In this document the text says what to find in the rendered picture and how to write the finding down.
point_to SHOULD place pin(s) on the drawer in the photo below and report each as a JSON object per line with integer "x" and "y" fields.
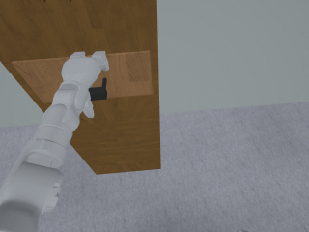
{"x": 129, "y": 74}

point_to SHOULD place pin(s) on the handle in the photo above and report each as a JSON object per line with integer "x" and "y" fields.
{"x": 99, "y": 93}

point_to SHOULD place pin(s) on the robot left forearm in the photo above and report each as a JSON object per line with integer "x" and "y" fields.
{"x": 49, "y": 145}

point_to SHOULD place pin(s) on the robot left upper arm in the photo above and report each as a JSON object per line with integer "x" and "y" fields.
{"x": 33, "y": 189}

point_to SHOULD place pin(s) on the left robot hand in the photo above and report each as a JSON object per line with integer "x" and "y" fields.
{"x": 85, "y": 70}

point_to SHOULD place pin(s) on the cabinet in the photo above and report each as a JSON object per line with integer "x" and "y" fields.
{"x": 124, "y": 135}

